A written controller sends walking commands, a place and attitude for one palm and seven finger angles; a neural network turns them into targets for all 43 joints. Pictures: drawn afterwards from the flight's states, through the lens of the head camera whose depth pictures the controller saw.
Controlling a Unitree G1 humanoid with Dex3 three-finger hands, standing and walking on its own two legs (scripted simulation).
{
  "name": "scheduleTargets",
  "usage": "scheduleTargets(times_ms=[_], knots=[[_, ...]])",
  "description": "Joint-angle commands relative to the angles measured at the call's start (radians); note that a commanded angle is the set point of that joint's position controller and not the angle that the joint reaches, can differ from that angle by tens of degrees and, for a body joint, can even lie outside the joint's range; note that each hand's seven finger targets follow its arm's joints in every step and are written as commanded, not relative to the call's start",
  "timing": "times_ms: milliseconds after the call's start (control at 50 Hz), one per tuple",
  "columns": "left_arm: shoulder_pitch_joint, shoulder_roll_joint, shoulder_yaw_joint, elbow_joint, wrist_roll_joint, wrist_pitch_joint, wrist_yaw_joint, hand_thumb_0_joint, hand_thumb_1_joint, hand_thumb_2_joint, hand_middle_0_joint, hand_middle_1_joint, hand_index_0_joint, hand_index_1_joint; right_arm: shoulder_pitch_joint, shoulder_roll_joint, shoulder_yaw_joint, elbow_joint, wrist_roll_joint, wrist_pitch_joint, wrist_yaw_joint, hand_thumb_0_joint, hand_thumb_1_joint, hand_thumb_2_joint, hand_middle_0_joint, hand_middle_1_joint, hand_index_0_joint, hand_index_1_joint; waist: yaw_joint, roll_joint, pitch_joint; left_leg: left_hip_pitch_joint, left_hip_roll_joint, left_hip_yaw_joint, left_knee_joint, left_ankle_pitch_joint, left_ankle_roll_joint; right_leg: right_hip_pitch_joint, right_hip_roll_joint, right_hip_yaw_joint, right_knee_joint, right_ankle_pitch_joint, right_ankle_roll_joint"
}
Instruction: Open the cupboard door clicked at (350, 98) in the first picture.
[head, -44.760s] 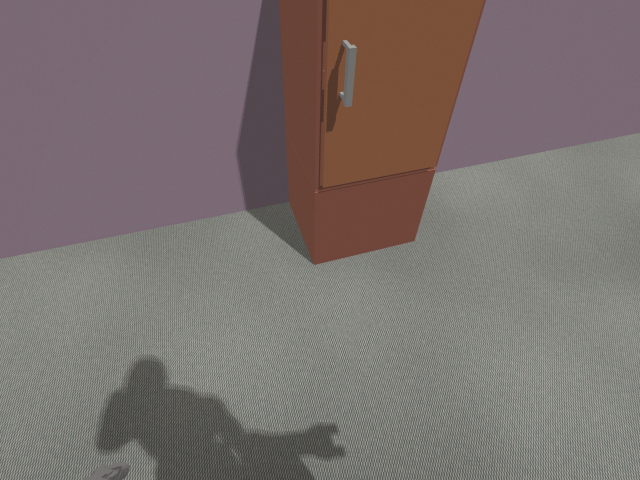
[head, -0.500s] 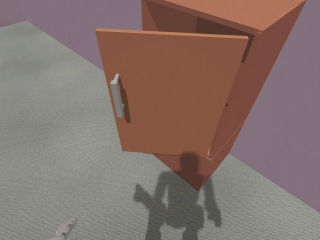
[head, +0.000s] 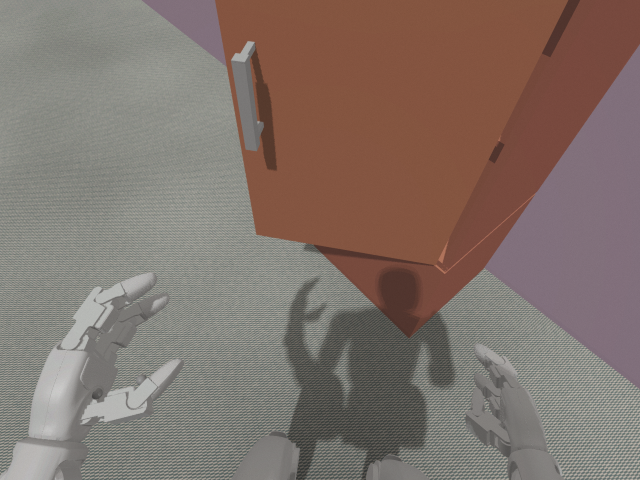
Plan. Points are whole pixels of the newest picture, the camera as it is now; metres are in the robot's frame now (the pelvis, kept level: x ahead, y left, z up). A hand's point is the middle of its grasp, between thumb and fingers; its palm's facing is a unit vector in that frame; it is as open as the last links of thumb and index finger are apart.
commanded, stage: raise the hand with hooked fingers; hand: left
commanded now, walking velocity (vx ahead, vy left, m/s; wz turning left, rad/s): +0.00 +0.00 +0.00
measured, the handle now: (251, 99) +0.60 +0.19 +0.12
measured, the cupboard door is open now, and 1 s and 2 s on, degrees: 39 39 39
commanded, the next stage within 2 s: move the hooked fingers beside the handle in 1.48 s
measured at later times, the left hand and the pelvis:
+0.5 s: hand (125, 311) +0.26 +0.25 +0.08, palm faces -0.07 -1.00 -0.03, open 12.8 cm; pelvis +0.01 +0.02 +0.04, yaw -2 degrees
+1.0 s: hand (62, 231) +0.32 +0.32 +0.14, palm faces -0.02 -1.00 -0.04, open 14.0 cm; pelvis +0.02 +0.05 +0.05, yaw -2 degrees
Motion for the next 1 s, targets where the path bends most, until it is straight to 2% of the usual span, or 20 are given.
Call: scheduleTargets(times_ms=[0, 20, 60, 120, 180, 220, 280, 320, 340, 420, 500, 520, 600, 620, 660, 720, 780, 840, 920, 980], knots=[[-0.132, 0.232, 0.091, -0.043, -0.013, 0.148, -0.097, 0.0, 0.153, 0.58, -0.253, -0.78, -0.253, -0.78, 0.038, -0.165, -0.059, -0.135, 0.034, -0.033, -0.044, 0.0, -0.9, -0.9, 0.2, 0.3, 0.2, 0.3, -0.103, -0.057, -0.163, 0.069, -0.021, 0.017, -0.19, 0.168, 0.038, 0.198, -0.029, 0.289, -0.352, 0.02, 0.076], [-0.098, 0.276, 0.157, -0.001, -0.037, 0.204, -0.104, 0.0, 0.13, 0.57, -0.255, -0.795, -0.255, -0.795, 0.02, -0.163, -0.058, -0.148, 0.037, -0.026, -0.047, 0.0, -0.9, -0.9, 0.2, 0.3, 0.2, 0.3, -0.06, -0.043, -0.188, 0.078, -0.025, 0.018, -0.199, 0.198, 0.032, 0.261, -0.036, 0.307, -0.357, 0.053, 0.077], [-0.08, 0.299, 0.235, -0.049, -0.081, 0.262, -0.083, 0.0, 0.083, 0.55, -0.258, -0.825, -0.258, -0.825, 0.008, -0.14, -0.046, -0.173, 0.034, -0.009, -0.047, 0.0, -0.9, -0.9, 0.2, 0.3, 0.2, 0.3, -0.022, -0.038, -0.253, 0.105, -0.03, 0.021, -0.227, 0.25, 0.025, 0.364, -0.06, 0.306, -0.364, 0.144, 0.092], [-0.041, 0.277, 0.308, -0.09, -0.121, 0.24, -0.003, 0.0, 0.013, 0.52, -0.263, -0.87, -0.263, -0.87, 0.012, -0.107, -0.045, -0.167, 0.022, -0.012, -0.04, 0.0, -0.9, -0.9, 0.2, 0.3, 0.2, 0.3, 0.011, -0.061, -0.277, 0.132, -0.025, 0.004, -0.261, 0.324, 0.011, 0.429, -0.055, 0.28, -0.336, 0.326, 0.099], [-0.062, 0.219, 0.261, -0.067, -0.092, 0.159, 0.038, 0.0, -0.057, 0.49, -0.268, -0.915, -0.268, -0.915, 0.042, -0.111, -0.056, -0.129, 0.018, -0.023, -0.027, 0.0, -0.9, -0.9, 0.2, 0.3, 0.2, 0.3, -0.027, -0.061, -0.17, 0.131, -0.023, 0.013, -0.296, 0.31, 0.008, 0.347, -0.047, 0.253, -0.342, 0.318, 0.099], [-0.137, 0.201, 0.198, -0.022, -0.063, 0.123, 0.018, 0.0, -0.103, 0.47, -0.272, -0.945, -0.272, -0.945, 0.058, -0.132, -0.057, -0.116, 0.015, -0.032, -0.024, 0.0, -0.9, -0.9, 0.2, 0.3, 0.2, 0.3, -0.068, -0.059, -0.096, 0.126, -0.021, 0.013, -0.292, 0.28, 0.016, 0.266, -0.037, 0.245, -0.344, 0.248, 0.095], [-0.202, 0.202, 0.125, 0.008, -0.043, 0.095, -0.049, 0.0, -0.173, 0.44, -0.277, -0.99, -0.277, -0.99, 0.098, -0.161, -0.063, -0.106, 0.025, -0.056, -0.029, 0.0, -0.9, -0.9, 0.2, 0.3, 0.2, 0.3, -0.102, -0.013, -0.117, 0.181, -0.023, 0.019, -0.304, 0.236, 0.028, 0.212, -0.03, 0.237, -0.368, 0.134, 0.083], [-0.263, 0.243, 0.131, 0.002, -0.056, 0.1, -0.087, 0.0, -0.22, 0.42, -0.28, -1.02, -0.28, -1.02, 0.106, -0.179, -0.062, -0.106, 0.031, -0.069, -0.038, 0.0, -0.9, -0.9, 0.2, 0.3, 0.2, 0.3, -0.101, 0.009, -0.134, 0.211, -0.023, 0.014, -0.313, 0.238, 0.032, 0.226, -0.025, 0.242, -0.379, 0.115, 0.073], [-0.291, 0.288, 0.168, -0.023, -0.06, 0.099, -0.097, 0.0, -0.243, 0.41, -0.282, -1.035, -0.282, -1.035, 0.114, -0.183, -0.064, -0.102, 0.031, -0.073, -0.042, 0.0, -0.9, -0.9, 0.2, 0.3, 0.2, 0.3, -0.089, 0.022, -0.188, 0.246, -0.02, 0.01, -0.331, 0.255, 0.032, 0.256, -0.023, 0.228, -0.373, 0.136, 0.068], [-0.327, 0.387, 0.287, -0.049, -0.084, 0.098, -0.066, 0.0, -0.337, 0.37, -0.288, -1.095, -0.288, -1.095, 0.113, -0.185, -0.058, -0.096, 0.025, -0.082, -0.05, 0.0, -0.9, -0.9, 0.2, 0.3, 0.2, 0.3, -0.051, 0.06, -0.227, 0.314, -0.016, -0.002, -0.372, 0.328, 0.027, 0.308, -0.004, 0.178, -0.343, 0.239, 0.051], [-0.297, 0.311, 0.26, -0.013, -0.086, 0.121, -0.028, 0.0, -0.43, 0.33, -0.295, -1.155, -0.295, -1.155, 0.099, -0.171, -0.048, -0.102, 0.025, -0.073, -0.039, 0.0, -0.9, -0.9, 0.2, 0.3, 0.2, 0.3, -0.044, 0.115, -0.178, 0.375, -0.012, -0.005, -0.414, 0.383, 0.01, 0.288, 0.004, 0.124, -0.333, 0.307, 0.047], [-0.308, 0.32, 0.256, 0.008, -0.079, 0.143, -0.032, 0.0, -0.453, 0.32, -0.297, -1.17, -0.297, -1.17, 0.103, -0.178, -0.045, -0.109, 0.022, -0.067, -0.036, 0.0, -0.9, -0.9, 0.2, 0.3, 0.2, 0.3, -0.045, 0.122, -0.163, 0.383, -0.01, -0.013, -0.418, 0.41, 0.008, 0.285, 0.009, 0.115, -0.329, 0.326, 0.04], [-0.35, 0.285, 0.184, 0.077, -0.049, 0.239, -0.069, 0.0, -0.5, 0.3, -0.3, -1.2, -0.3, -1.2, 0.108, -0.188, -0.044, -0.123, 0.032, -0.048, -0.033, 0.0, -0.9, -0.9, 0.2, 0.3, 0.2, 0.3, -0.069, 0.092, -0.115, 0.391, -0.002, -0.018, -0.443, 0.393, 0.002, 0.254, 0.008, 0.105, -0.357, 0.321, 0.05], [-0.384, 0.291, 0.179, 0.101, -0.048, 0.263, -0.085, 0.0, -0.5, 0.3, -0.3, -1.2, -0.3, -1.2, 0.112, -0.194, -0.041, -0.129, 0.032, -0.044, -0.035, 0.0, -0.9, -0.9, 0.2, 0.3, 0.2, 0.3, -0.075, 0.068, -0.09, 0.391, -0.002, -0.024, -0.447, 0.393, 0.002, 0.253, 0.014, 0.103, -0.361, 0.324, 0.045], [-0.458, 0.321, 0.195, 0.101, -0.044, 0.286, -0.097, 0.0, -0.5, 0.3, -0.3, -1.2, -0.3, -1.2, 0.111, -0.198, -0.04, -0.135, 0.034, -0.036, -0.041, 0.0, -0.9, -0.9, 0.2, 0.3, 0.2, 0.3, -0.077, 0.031, -0.109, 0.401, 0.0, -0.034, -0.463, 0.379, -0.001, 0.262, 0.015, 0.099, -0.37, 0.311, 0.048], [-0.561, 0.39, 0.255, 0.053, -0.056, 0.271, -0.096, 0.0, -0.5, 0.3, -0.3, -1.2, -0.3, -1.2, 0.106, -0.196, -0.035, -0.136, 0.026, -0.036, -0.048, 0.0, -0.9, -0.9, 0.2, 0.3, 0.2, 0.3, -0.063, 0.063, -0.161, 0.459, -0.003, -0.044, -0.466, 0.419, -0.014, 0.285, 0.02, 0.103, -0.369, 0.324, 0.038], [-0.604, 0.405, 0.278, 0.052, -0.054, 0.237, -0.089, 0.0, -0.5, 0.3, -0.3, -1.2, -0.3, -1.2, 0.115, -0.188, -0.029, -0.125, 0.022, -0.033, -0.051, 0.0, -0.9, -0.9, 0.2, 0.3, 0.2, 0.3, -0.061, 0.076, -0.211, 0.521, 0.007, -0.058, -0.477, 0.485, -0.029, 0.284, 0.02, 0.099, -0.369, 0.336, 0.04], [-0.649, 0.425, 0.275, 0.08, -0.042, 0.236, -0.102, 0.0, -0.5, 0.3, -0.3, -1.2, -0.3, -1.2, 0.122, -0.19, -0.025, -0.108, 0.02, -0.028, -0.047, 0.0, -0.9, -0.9, 0.2, 0.3, 0.2, 0.3, -0.06, 0.162, -0.215, 0.575, 0.013, -0.073, -0.487, 0.545, -0.049, 0.266, 0.018, 0.099, -0.373, 0.328, 0.036], [-0.667, 0.431, 0.273, 0.213, -0.045, 0.292, -0.145, 0.0, -0.5, 0.3, -0.3, -1.2, -0.3, -1.2, 0.121, -0.202, -0.025, -0.104, 0.027, -0.016, -0.053, 0.0, -0.9, -0.9, 0.2, 0.3, 0.2, 0.3, -0.063, 0.099, -0.158, 0.527, 0.009, -0.074, -0.511, 0.466, -0.037, 0.284, 0.017, 0.096, -0.401, 0.307, 0.034], [-0.671, 0.44, 0.281, 0.273, -0.055, 0.325, -0.175, 0.0, -0.5, 0.3, -0.3, -1.2, -0.3, -1.2, 0.124, -0.205, -0.027, -0.11, 0.03, -0.008, -0.056, 0.0, -0.9, -0.9, 0.2, 0.3, 0.2, 0.3, -0.062, 0.063, -0.163, 0.514, 0.003, -0.062, -0.518, 0.462, -0.028, 0.301, 0.014, 0.098, -0.419, 0.321, 0.038]])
